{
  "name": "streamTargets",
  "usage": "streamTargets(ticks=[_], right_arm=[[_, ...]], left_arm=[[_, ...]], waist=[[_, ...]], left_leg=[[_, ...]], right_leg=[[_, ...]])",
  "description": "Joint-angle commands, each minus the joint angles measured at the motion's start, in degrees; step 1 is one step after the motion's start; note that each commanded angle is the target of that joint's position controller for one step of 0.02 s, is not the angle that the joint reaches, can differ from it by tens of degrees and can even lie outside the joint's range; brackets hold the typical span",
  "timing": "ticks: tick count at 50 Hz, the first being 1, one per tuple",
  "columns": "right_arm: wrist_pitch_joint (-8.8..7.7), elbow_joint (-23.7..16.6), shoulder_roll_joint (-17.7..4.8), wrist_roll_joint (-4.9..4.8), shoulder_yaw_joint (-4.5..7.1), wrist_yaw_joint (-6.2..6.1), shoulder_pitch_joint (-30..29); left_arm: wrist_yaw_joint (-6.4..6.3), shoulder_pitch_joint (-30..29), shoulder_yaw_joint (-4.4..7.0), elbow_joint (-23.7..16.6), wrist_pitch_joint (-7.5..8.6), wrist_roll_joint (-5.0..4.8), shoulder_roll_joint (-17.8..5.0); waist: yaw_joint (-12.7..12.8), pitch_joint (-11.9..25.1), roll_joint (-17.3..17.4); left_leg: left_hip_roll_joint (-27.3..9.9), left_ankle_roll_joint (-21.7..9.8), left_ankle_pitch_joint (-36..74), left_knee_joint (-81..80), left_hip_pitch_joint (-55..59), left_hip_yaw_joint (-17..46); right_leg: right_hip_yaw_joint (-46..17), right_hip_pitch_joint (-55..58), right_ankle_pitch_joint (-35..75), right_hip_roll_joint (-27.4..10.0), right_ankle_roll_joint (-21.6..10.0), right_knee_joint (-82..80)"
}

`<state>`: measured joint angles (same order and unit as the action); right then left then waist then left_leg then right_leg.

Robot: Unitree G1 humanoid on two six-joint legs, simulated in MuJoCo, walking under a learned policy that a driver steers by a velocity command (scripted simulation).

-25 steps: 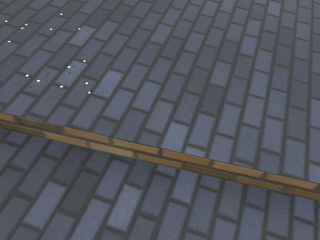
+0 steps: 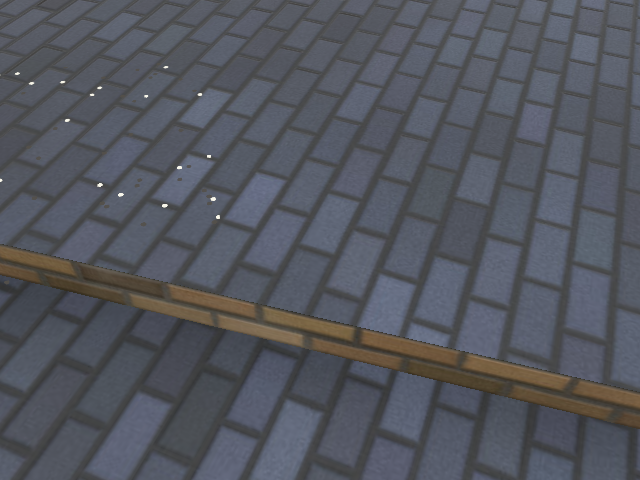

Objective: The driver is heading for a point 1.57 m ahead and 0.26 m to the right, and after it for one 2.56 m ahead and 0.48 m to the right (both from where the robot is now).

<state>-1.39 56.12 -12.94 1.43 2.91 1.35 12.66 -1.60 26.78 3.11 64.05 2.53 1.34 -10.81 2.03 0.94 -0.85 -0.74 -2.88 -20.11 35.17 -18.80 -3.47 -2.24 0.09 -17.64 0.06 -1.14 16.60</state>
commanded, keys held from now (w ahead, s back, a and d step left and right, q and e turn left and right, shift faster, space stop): w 1.00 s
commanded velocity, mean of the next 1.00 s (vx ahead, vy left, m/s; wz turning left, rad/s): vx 0.46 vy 0.00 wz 0.00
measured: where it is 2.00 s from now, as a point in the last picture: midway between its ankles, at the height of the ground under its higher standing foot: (328, 236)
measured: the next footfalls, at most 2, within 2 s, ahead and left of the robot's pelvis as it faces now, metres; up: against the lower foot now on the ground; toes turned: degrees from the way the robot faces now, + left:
left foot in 0.04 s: +0.07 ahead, +0.11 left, +0.00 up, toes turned +3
right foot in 0.52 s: +0.42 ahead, -0.05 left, +0.00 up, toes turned -4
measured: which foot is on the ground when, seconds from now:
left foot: up 0.00-0.02, down 0.04-0.54, up 0.56-1.00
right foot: down 0.00-0.04, up 0.06-0.50, down 0.52-1.00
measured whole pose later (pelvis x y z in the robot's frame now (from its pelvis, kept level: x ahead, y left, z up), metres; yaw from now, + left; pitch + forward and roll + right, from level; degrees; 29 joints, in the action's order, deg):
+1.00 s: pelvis +0.50 +0.03 +0.00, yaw +1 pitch +1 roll -1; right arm -2.8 52.3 -10.2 1.5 1.1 0.9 1.8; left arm -0.5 25.6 1.4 61.1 6.0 1.5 -9.6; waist 3.4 -3.0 1.5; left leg -2.8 -3.3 -5.1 36.2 -31.3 -4.2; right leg 4.6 3.9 -17.9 4.7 -4.3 13.1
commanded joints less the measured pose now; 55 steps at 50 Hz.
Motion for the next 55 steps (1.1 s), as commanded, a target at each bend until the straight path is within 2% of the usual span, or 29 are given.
streamTargets(ticks=[1,2,3,4,5,6,9,12,17,20,23,25,26,27,28,29,30,32,33,36,41,46,48,50,51,52,53,54,55], right_arm=[[-1.54,-0.66,-2.5,-0.54,0.9,-0.52,6.16],[-2.28,1.41,-5.36,-0.34,1.97,-1.2,13.79],[-2.7,2.54,-12.73,0.17,3.56,-1.7,22.3],[-2.22,4.25,-11.43,0.2,3.18,-1.38,23.63],[-2.22,1.89,-8.81,0.33,2.23,-1.12,15.64],[-2.67,0.13,-6.65,0.1,1.62,-0.76,10.47],[-4.15,0.36,-3.52,-0.23,0.22,-1.09,9.53],[-4.83,2.68,-3.25,-0.6,-0.3,-1.45,14.79],[-5.06,3.83,-2.6,-0.52,-1.09,-1.65,17.03],[-5.39,4.66,-3.8,-0.66,-0.93,-2.05,17.91],[-5.5,4.91,-5.25,-0.54,-0.67,-2.38,16.2],[-4.8,4.88,-6.46,-0.15,-0.27,-2.58,14.71],[-4.59,4.43,-5.92,-0.48,-0.51,-2.43,14.64],[-4.46,2.73,-0.62,-2.04,-1.64,-1.76,18.41],[-4.32,3.34,-1.79,-2.13,-0.74,-1.32,20.84],[-4.04,1.8,-4.11,-1.04,-0.17,-1.38,14.99],[-4.34,0.78,-3.75,-0.6,-0.27,-1.07,10.76],[-3.59,0.77,-1.99,0.5,-0.34,-0.83,9.59],[-2.9,1.3,-0.68,0.91,-0.57,-0.48,10.94],[-1.86,0.19,-0.69,1.12,-0.36,0.11,8.17],[-1.44,-4.33,-1.48,0.52,-0.44,0.41,-5.19],[-1.84,-7.03,-0.32,-0.21,-1.26,0.18,-13.7],[-1.84,-6.34,0.13,-0.08,-1.44,-0.59,-11.3],[-2.29,-5.43,-1.27,0.25,-0.8,-1.34,-7.57],[-2.85,-3.66,-2.13,0.46,-0.25,-1.68,-2.24],[-3.52,-0.61,-2.22,0.66,0.28,-2.06,7.01],[-4.07,1.66,-6.58,1.76,1.58,-2.64,15.44],[-3.89,1.6,-13.45,2.53,3.06,-2.35,16.84],[-2.82,1.93,-12.2,-0.23,3.61,-1.57,15.81]], left_arm=[[0.36,-2.53,1.45,-3.04,0.91,-0.28,-8.22],[0.67,-3.37,0.79,-3.74,1.43,0.0,-6.23],[1.29,-5.0,-0.67,-6.9,1.96,-0.79,-0.81],[1.7,-8.15,0.56,-8.28,1.89,0.54,-5.36],[2.41,-9.92,0.75,-8.79,1.84,0.69,-5.4],[3.19,-9.6,0.36,-8.26,2.09,0.32,-4.03],[3.97,-8.77,0.52,-7.5,1.47,0.78,-3.43],[4.09,-13.21,0.68,-9.06,0.54,0.77,-3.53],[4.35,-26.92,-0.5,-14.61,0.48,0.17,-2.05],[4.21,-30.56,-0.84,-16.48,0.64,-0.15,-2.53],[3.15,-26.21,-0.07,-15.91,1.14,-0.13,-4.63],[2.1,-12.02,1.25,-11.34,1.94,-0.03,-6.94],[1.48,-3.79,2.19,-9.13,2.36,0.97,-9.27],[1.03,2.57,3.63,-8.62,2.34,2.45,-14.91],[1.99,-0.59,3.77,-8.52,1.62,1.07,-14.8],[2.4,-8.19,3.09,-9.68,1.54,-0.55,-12.16],[2.68,-12.36,1.98,-10.39,2.0,-0.99,-8.02],[2.32,-13.06,0.7,-9.03,2.99,-0.77,-4.42],[2.07,-12.01,0.29,-8.14,3.4,-0.66,-3.69],[1.73,-7.98,0.4,-6.49,4.41,-0.84,-5.83],[1.68,-2.48,-0.13,-5.22,4.17,-0.91,-5.99],[1.25,1.04,-0.43,-4.56,4.04,-0.41,-6.6],[0.79,2.2,-0.62,-4.06,3.84,0.32,-5.78],[0.48,0.32,-0.45,-4.46,3.9,0.44,-6.62],[0.42,-0.75,-0.25,-4.61,3.84,0.32,-7.37],[0.5,-3.04,-0.04,-5.16,3.64,-0.42,-8.36],[0.69,-3.61,-0.44,-6.57,3.83,-1.25,-7.24],[1.17,3.84,-1.87,-7.65,3.63,-2.37,0.87],[0.88,4.56,-0.59,-5.51,2.65,-1.35,-3.71]], waist=[[-5.72,-7.56,-3.53],[-9.07,-3.98,2.05],[-11.46,0.24,18.23],[-9.95,-3.05,14.39],[-5.78,-8.37,7.17],[-3.79,-9.28,3.96],[-1.39,-7.19,4.39],[-1.66,-6.99,4.72],[-3.52,-9.17,5.1],[-3.75,-9.33,5.79],[-0.88,-5.8,6.2],[4.83,1.85,6.04],[7.92,6.53,4.62],[6.79,13.85,-5.77],[3.67,16.5,-8.87],[0.97,7.08,-3.22],[0.19,0.95,-0.02],[-3.14,-3.4,0.83],[-4.15,-3.21,0.2],[-4.69,-3.48,-0.79],[-1.68,-6.04,-1.52],[0.58,-5.31,-3.11],[0.02,-3.44,-5.12],[-2.34,-2.72,-4.28],[-4.65,-0.63,-3.76],[-9.31,2.76,-2.07],[-11.77,7.9,1.22],[-5.69,11.95,15.76],[-6.82,13.06,7.45]], left_leg=[[3.58,-0.68,4.38,-10.16,16.12,-3.2],[-1.03,-1.13,1.06,-13.01,27.32,3.32],[-17.31,-5.79,-18.74,-24.25,34.6,29.15],[-22.06,-8.88,-24.22,-28.79,27.78,41.08],[-20.58,-8.61,-23.4,-28.38,21.54,35.8],[-17.91,-7.87,-16.32,-28.86,17.39,30.08],[-12.04,-6.26,4.43,-29.42,16.26,17.02],[-11.01,-6.79,22.21,-28.03,19.21,11.59],[-8.77,-7.23,33.72,-28.48,17.34,6.06],[-9.83,-6.85,39.51,-28.63,18.69,5.01],[-11.01,-5.96,58.85,-20.8,23.53,3.62],[-9.96,-4.74,65.01,-3.22,24.17,2.39],[-8.21,-4.27,52.66,9.82,15.82,1.65],[-1.17,-2.63,21.85,31.8,-0.64,-1.43],[5.84,-2.72,-8.37,44.55,-12.27,4.74],[0.79,-3.57,-2.43,44.18,-16.32,7.39],[-1.37,-3.53,2.2,40.68,-15.52,6.88],[-4.31,-2.7,4.72,34.42,-10.27,6.64],[-4.73,-2.11,5.05,32.82,-8.15,6.34],[-5.52,-0.68,7.63,28.8,-10.83,4.42],[-6.0,1.94,16.28,15.89,-18.17,1.33],[-2.39,1.2,19.88,2.23,-14.28,-1.59],[-1.34,-0.3,15.94,2.64,-11.45,-1.98],[1.16,-2.3,10.98,-0.07,-5.72,-2.35],[2.78,-3.38,10.08,-3.01,-0.72,-2.56],[3.6,-4.05,15.14,-9.93,9.04,-3.33],[-4.94,-5.68,17.15,-11.81,22.67,5.45],[-23.79,-13.14,33.81,-12.53,35.55,30.56],[-22.85,-17.04,16.56,-17.11,32.51,36.79]], right_leg=[[-7.79,-19.33,-5.19,-9.99,-9.14,0.36],[-3.07,-25.5,-1.99,-6.16,-7.31,11.73],[5.67,-37.15,-9.23,1.62,-3.99,32.13],[2.13,-41.24,-12.78,1.61,-4.82,44.04],[-0.18,-42.69,-7.08,-2.37,-5.78,48.55],[-0.42,-40.8,-1.51,-4.02,-5.59,48.34],[1.94,-37.09,5.24,-5.51,-3.66,45.36],[4.38,-40.98,8.01,-5.19,-2.2,43.82],[7.96,-39.6,13.99,-3.16,-1.01,28.33],[9.31,-33.93,16.16,-1.46,-2.66,19.4],[10.0,-26.0,12.87,1.65,-5.94,16.04],[9.97,-12.22,11.41,4.28,-8.07,11.93],[5.19,0.52,9.62,-0.57,-9.72,10.63],[-17.82,14.97,0.87,-17.27,-15.16,8.7],[-39.75,17.16,-2.14,-23.75,-20.07,-0.78],[-31.45,8.63,-7.82,-21.12,-17.64,-2.95],[-24.16,-0.34,-5.16,-19.09,-16.02,-5.43],[-14.35,-10.12,6.75,-14.39,-12.68,-7.93],[-11.12,-11.75,10.84,-13.16,-11.96,-8.4],[-5.88,-11.12,18.71,-11.53,-11.77,-9.38],[-1.29,-6.74,24.92,-9.19,-9.98,-10.25],[1.56,-1.16,36.87,-9.01,-8.34,-6.87],[1.64,1.73,41.1,-10.75,-9.5,-3.17],[1.94,2.19,54.49,-11.37,-9.18,3.4],[1.89,2.83,58.89,-10.93,-8.8,9.92],[3.19,0.38,57.59,-8.77,-8.02,21.2],[4.26,-10.5,38.42,-6.03,-6.52,35.16],[7.43,-29.29,-11.38,3.46,-3.76,56.97],[0.24,-35.33,-10.28,2.43,-4.52,65.7]])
